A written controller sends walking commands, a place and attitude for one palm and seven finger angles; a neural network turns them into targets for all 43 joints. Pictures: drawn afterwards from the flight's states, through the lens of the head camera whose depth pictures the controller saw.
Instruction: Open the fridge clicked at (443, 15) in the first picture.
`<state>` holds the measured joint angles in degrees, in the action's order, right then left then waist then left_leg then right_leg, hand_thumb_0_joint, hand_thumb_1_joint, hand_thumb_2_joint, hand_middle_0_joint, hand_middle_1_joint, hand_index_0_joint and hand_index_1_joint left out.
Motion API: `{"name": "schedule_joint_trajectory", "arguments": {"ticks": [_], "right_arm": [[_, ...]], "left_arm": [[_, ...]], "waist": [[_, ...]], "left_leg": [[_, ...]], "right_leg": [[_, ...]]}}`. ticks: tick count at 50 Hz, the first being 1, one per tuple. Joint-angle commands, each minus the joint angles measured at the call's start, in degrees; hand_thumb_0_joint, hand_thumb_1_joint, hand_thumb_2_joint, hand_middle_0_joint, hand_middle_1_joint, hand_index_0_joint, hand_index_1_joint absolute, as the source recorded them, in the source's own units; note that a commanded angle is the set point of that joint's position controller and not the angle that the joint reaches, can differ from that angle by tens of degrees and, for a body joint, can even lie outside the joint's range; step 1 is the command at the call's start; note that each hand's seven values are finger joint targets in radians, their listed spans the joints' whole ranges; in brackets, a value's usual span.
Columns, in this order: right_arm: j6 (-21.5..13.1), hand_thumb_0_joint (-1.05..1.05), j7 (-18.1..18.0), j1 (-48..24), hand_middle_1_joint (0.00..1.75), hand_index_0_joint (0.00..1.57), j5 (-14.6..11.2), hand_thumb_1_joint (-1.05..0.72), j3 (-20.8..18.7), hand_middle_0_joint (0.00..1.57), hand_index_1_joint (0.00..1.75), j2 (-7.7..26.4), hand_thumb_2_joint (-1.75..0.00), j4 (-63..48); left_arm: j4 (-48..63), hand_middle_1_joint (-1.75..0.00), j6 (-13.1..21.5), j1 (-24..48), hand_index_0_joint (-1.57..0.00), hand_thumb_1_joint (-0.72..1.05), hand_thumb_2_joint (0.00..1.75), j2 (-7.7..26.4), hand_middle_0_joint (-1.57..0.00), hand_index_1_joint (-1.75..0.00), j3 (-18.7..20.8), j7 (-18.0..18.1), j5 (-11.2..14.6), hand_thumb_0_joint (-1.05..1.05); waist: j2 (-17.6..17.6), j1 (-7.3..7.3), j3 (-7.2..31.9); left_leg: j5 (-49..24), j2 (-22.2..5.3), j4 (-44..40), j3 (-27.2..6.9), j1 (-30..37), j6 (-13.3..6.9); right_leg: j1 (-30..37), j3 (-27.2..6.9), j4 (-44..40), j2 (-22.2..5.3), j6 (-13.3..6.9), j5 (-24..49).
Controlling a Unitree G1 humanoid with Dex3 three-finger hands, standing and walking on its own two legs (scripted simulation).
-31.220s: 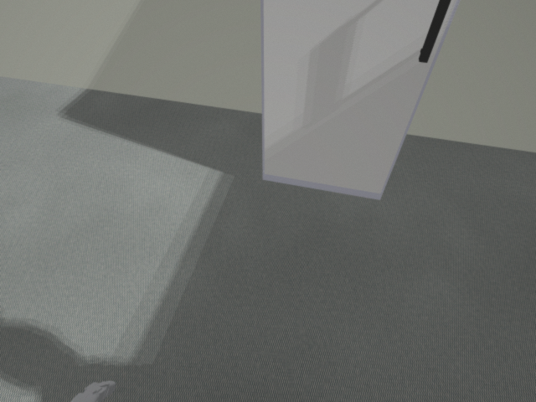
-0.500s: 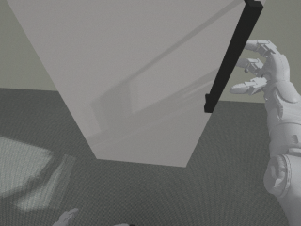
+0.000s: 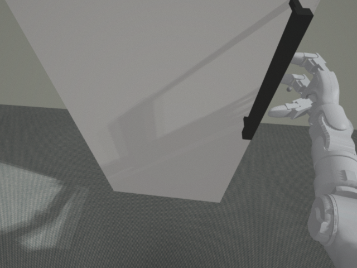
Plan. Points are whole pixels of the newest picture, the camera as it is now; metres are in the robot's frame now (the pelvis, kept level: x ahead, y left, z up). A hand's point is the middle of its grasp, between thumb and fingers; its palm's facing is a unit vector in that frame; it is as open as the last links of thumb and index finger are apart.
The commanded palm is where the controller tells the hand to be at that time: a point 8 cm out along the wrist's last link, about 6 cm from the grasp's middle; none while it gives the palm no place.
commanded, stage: slide the fingers in behind the handle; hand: right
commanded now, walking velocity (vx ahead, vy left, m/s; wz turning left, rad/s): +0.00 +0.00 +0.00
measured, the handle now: (265, 83) +0.49 -0.12 +0.16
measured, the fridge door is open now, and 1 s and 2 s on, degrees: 2 3 3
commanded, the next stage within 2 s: move the hooked fingers beside the handle in 0.06 s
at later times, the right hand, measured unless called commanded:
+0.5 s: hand (289, 94) +0.45 -0.16 +0.17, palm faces -0.02 +1.00 -0.03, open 14.4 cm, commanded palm +0.43 -0.20 +0.17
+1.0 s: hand (295, 98) +0.44 -0.17 +0.17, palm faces -0.03 +1.00 -0.03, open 14.0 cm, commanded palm +0.42 -0.22 +0.17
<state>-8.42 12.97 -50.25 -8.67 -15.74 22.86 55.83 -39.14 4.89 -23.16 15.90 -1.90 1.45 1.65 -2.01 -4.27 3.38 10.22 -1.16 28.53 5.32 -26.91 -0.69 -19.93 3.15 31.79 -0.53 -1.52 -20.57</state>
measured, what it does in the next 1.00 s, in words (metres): stands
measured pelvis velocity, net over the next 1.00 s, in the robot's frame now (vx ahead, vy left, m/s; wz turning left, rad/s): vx -0.01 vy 0.01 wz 0.00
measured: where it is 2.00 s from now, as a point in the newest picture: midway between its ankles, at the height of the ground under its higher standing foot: outside the picture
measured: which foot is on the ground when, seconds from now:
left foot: down 0.00-1.00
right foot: down 0.00-1.00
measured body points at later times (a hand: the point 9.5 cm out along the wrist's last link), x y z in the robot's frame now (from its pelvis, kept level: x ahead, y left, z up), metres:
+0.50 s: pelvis +0.00 +0.00 +0.00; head +0.04 +0.01 +0.45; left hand +0.12 +0.24 -0.11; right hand +0.45 -0.22 +0.17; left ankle +0.04 +0.12 -0.73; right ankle -0.06 -0.09 -0.73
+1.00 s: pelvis -0.01 +0.01 +0.00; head +0.03 +0.01 +0.45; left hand +0.07 +0.27 -0.11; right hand +0.44 -0.23 +0.17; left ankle +0.04 +0.12 -0.73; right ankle -0.06 -0.09 -0.73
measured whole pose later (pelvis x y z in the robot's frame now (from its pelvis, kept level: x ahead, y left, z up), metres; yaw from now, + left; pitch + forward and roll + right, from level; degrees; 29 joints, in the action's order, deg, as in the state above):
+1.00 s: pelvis -0.01 +0.01 +0.00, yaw +0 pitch +6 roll +0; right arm -6.5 15.2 -47.0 -8.9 -16.2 23.1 53.3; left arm -37.9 4.5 -19.4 16.2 -2.9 3.5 2.4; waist -1.5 -3.2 1.8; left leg 9.2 -1.2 27.2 5.3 -23.6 -1.1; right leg -16.1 3.1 29.4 -0.3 -1.2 -18.9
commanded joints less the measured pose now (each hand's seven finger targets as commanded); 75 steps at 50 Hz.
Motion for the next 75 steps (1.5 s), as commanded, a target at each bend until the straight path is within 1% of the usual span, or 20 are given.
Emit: {"name": "schedule_joint_trajectory", "arguments": {"ticks": [1,2,8,14,22,24,25,28,42,44,46,49,51,54,57,61,67,71,72,75], "right_arm": [[-2.80,0.00,0.88,-26.34,1.20,0.30,-1.05,0.50,1.89,0.30,1.20,6.45,-0.30,-19.40],[-2.11,0.00,0.86,-25.60,1.20,0.30,-1.22,0.50,3.87,0.30,1.20,3.79,-0.30,-19.10],[-0.23,0.00,-1.04,-30.42,1.20,0.30,-0.43,0.50,6.24,0.30,1.20,1.31,-0.30,-20.11],[-0.58,0.00,-0.96,-29.45,1.20,0.30,-0.48,0.50,6.87,0.30,1.20,0.23,-0.30,-20.05],[-0.73,0.00,-0.46,-30.13,1.20,0.30,-0.82,0.50,3.73,0.30,1.20,4.08,-0.30,-16.20],[-1.34,0.00,-0.30,-29.26,1.20,0.30,-0.50,0.50,2.85,0.30,1.20,5.63,-0.30,-17.73],[-1.27,0.00,0.05,-29.52,1.20,0.30,-0.80,0.50,4.64,0.30,1.20,3.31,-0.30,-17.54],[-1.58,0.00,0.22,-28.83,1.20,0.30,-0.98,0.50,2.54,0.30,1.20,5.38,-0.30,-17.50],[-1.99,0.00,1.83,-24.85,1.20,0.30,-1.30,0.50,-3.04,0.30,1.20,12.94,-0.30,-16.53],[-1.88,0.00,2.03,-22.83,1.20,0.30,-1.21,0.50,-3.79,0.30,1.20,14.13,-0.30,-15.24],[-2.00,0.00,2.43,-24.97,1.20,0.30,-1.33,0.50,-2.41,0.30,1.20,12.58,-0.30,-16.29],[-1.89,0.00,2.55,-25.72,1.20,0.30,-1.34,0.50,-2.78,0.30,1.20,13.74,-0.30,-14.92],[-2.16,0.00,2.58,-28.09,1.20,0.30,-1.41,0.50,-1.96,0.30,1.20,12.77,-0.30,-15.42],[-2.78,0.00,2.56,-26.60,1.20,0.30,-1.38,0.50,-3.43,0.30,1.20,14.73,-0.30,-14.20],[-2.58,0.00,3.01,-25.96,1.20,0.30,-1.41,0.50,-2.24,0.30,1.20,13.01,-0.30,-12.81],[-2.38,0.00,2.77,-26.92,1.20,0.30,-0.91,0.50,-3.75,0.30,1.20,15.41,-0.30,-10.12],[-3.73,0.00,3.60,-27.95,1.20,0.30,-0.77,0.50,-5.05,0.30,1.20,17.85,-0.30,-10.56],[-4.18,0.00,4.58,-25.21,1.20,0.30,-1.11,0.50,-5.44,0.30,1.20,17.90,-0.30,-13.78],[-3.89,0.00,4.92,-26.02,1.20,0.30,-1.37,0.50,-3.05,0.30,1.20,15.28,-0.30,-14.31],[-2.22,0.00,5.09,-22.74,1.20,0.30,-2.42,0.50,-4.55,0.30,1.20,15.76,-0.30,-12.86]], "left_arm": [[6.36,-0.30,2.09,-0.64,-0.20,0.90,0.90,7.86,-0.20,-0.30,3.27,0.16,0.25,0.00],[6.35,-0.30,2.07,-0.16,-0.20,0.90,0.90,7.61,-0.20,-0.30,3.21,0.10,0.40,0.00],[5.72,-0.30,1.91,1.16,-0.20,0.90,0.90,7.14,-0.20,-0.30,2.85,0.56,0.26,0.00],[6.05,-0.30,1.55,2.33,-0.20,0.90,0.90,6.87,-0.20,-0.30,2.60,0.70,0.13,0.00],[6.24,-0.30,1.32,3.57,-0.20,0.90,0.90,6.94,-0.20,-0.30,1.89,1.31,0.28,0.00],[6.74,-0.30,1.36,3.35,-0.20,0.90,0.90,7.24,-0.20,-0.30,2.05,1.42,0.19,0.00],[6.86,-0.30,1.49,3.83,-0.20,0.90,0.90,6.75,-0.20,-0.30,1.84,1.37,0.31,0.00],[6.43,-0.30,1.72,2.96,-0.20,0.90,0.90,7.11,-0.20,-0.30,2.11,1.39,0.17,0.00],[7.10,-0.30,1.84,3.19,-0.20,0.90,0.90,7.86,-0.20,-0.30,1.86,2.22,0.49,0.00],[7.16,-0.30,1.61,2.90,-0.20,0.90,0.90,8.30,-0.20,-0.30,1.97,2.27,0.61,0.00],[7.36,-0.30,1.91,3.43,-0.20,0.90,0.90,7.88,-0.20,-0.30,1.89,2.32,0.72,0.00],[7.21,-0.30,1.87,2.85,-0.20,0.90,0.90,8.37,-0.20,-0.30,1.95,2.63,0.83,0.00],[7.04,-0.30,2.32,2.88,-0.20,0.90,0.90,8.07,-0.20,-0.30,1.85,2.64,0.82,0.00],[6.86,-0.30,2.53,2.29,-0.20,0.90,0.90,8.50,-0.20,-0.30,2.02,2.75,0.71,0.00],[6.98,-0.30,2.73,2.33,-0.20,0.90,0.90,8.29,-0.20,-0.30,1.83,2.55,0.79,0.00],[6.88,-0.30,2.47,1.90,-0.20,0.90,0.90,8.63,-0.20,-0.30,1.67,2.61,0.78,0.00],[7.19,-0.30,2.56,1.32,-0.20,0.90,0.90,8.79,-0.20,-0.30,1.76,2.64,0.63,0.00],[7.84,-0.30,2.48,1.23,-0.20,0.90,0.90,8.60,-0.20,-0.30,2.10,2.42,0.66,0.00],[7.82,-0.30,2.51,1.44,-0.20,0.90,0.90,8.40,-0.20,-0.30,1.93,2.35,0.77,0.00],[7.60,-0.30,2.28,0.94,-0.20,0.90,0.90,8.94,-0.20,-0.30,2.16,2.23,0.85,0.00]], "waist": [[-2.64,0.03,22.52],[-1.50,-0.39,20.91],[-1.05,-1.41,19.54],[-0.63,-0.71,21.73],[1.56,-0.55,18.50],[0.05,0.41,21.00],[-1.21,-0.11,20.63],[1.09,0.35,22.15],[0.70,1.35,19.24],[2.94,1.49,18.40],[-0.62,0.96,17.50],[1.63,0.45,17.21],[-1.01,0.07,17.30],[1.66,0.46,18.61],[1.68,0.32,18.11],[2.18,0.06,16.34],[1.25,0.19,18.96],[-1.52,1.20,22.27],[-1.63,0.43,20.80],[1.34,0.63,19.03]], "left_leg": [[-20.28,1.37,0.96,-2.68,17.24,-1.48],[-19.45,1.44,0.59,-2.44,16.29,-1.31],[-18.33,1.17,0.10,-2.24,15.29,-1.34],[-21.08,0.82,0.71,-2.32,16.87,-1.53],[-18.58,0.67,0.26,-2.58,17.62,-1.47],[-19.41,0.46,0.74,-2.62,19.14,-1.74],[-19.34,0.53,0.63,-2.67,18.35,-1.63],[-20.39,0.73,0.65,-2.69,19.38,-1.58],[-17.86,0.27,-0.66,-3.82,22.61,-1.48],[-16.55,0.14,-0.82,-3.64,22.91,-1.39],[-15.28,0.20,-1.21,-3.98,21.07,-1.36],[-13.58,0.16,-1.27,-3.81,20.36,-1.27],[-12.75,0.24,-1.51,-4.05,19.26,-1.31],[-12.89,0.20,-1.09,-3.84,20.37,-1.27],[-13.53,0.26,-0.96,-3.96,19.93,-1.13],[-11.23,0.14,-1.02,-4.16,18.88,-1.08],[-13.45,0.15,-0.19,-4.68,20.63,-1.02],[-16.89,0.34,0.41,-4.55,21.98,-1.31],[-16.70,0.40,0.16,-4.17,20.94,-1.27],[-16.94,0.51,-0.01,-3.83,20.78,-1.14]], "right_leg": [[6.93,-4.26,-3.47,-0.95,1.75,31.59],[7.15,-4.27,-3.72,-1.13,1.77,31.10],[8.01,-4.56,-4.26,-0.73,1.73,28.66],[9.61,-4.60,-3.54,-0.57,1.85,32.62],[5.61,-4.33,-4.82,0.21,0.95,24.51],[6.39,-4.43,-4.70,0.21,1.14,26.66],[6.74,-4.42,-4.66,0.26,1.24,26.77],[6.92,-4.48,-4.62,0.11,1.30,27.69],[2.50,-3.14,-6.63,0.41,0.22,20.21],[1.35,-3.06,-6.92,0.14,0.07,18.78],[2.04,-2.92,-6.90,0.41,0.09,17.48],[1.78,-3.17,-6.85,0.13,-0.06,16.33],[2.36,-3.29,-6.77,0.42,0.04,15.53],[1.88,-3.46,-6.62,0.14,0.06,15.97],[1.32,-3.29,-6.55,0.27,0.08,15.91],[-0.56,-3.47,-6.58,0.30,-0.05,13.55],[-0.98,-3.22,-5.90,0.29,-0.10,14.82],[1.33,-3.09,-5.38,0.31,0.15,18.95],[1.53,-3.14,-5.52,0.26,0.28,18.93],[0.55,-3.17,-5.64,-0.05,0.12,19.20]]}}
